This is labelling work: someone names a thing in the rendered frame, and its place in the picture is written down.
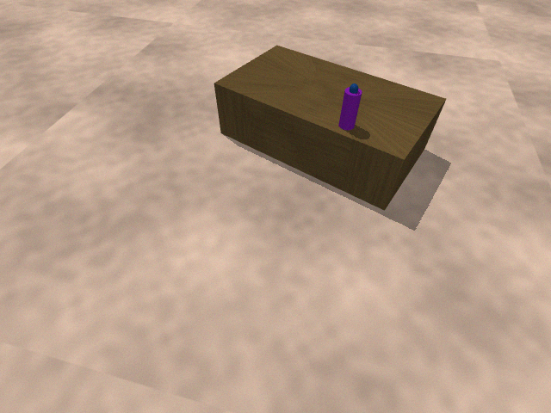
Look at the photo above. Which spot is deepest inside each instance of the bottle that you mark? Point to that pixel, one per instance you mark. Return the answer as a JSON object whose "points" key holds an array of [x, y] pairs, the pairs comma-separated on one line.
{"points": [[352, 97]]}

